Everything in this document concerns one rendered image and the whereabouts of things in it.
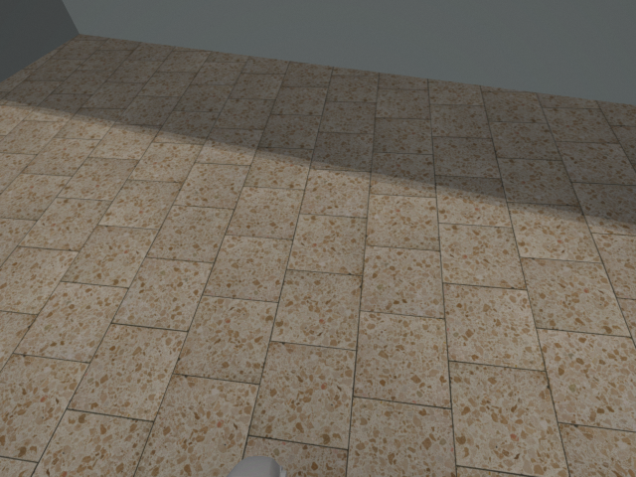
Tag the robot left thigh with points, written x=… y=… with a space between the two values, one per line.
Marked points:
x=258 y=466

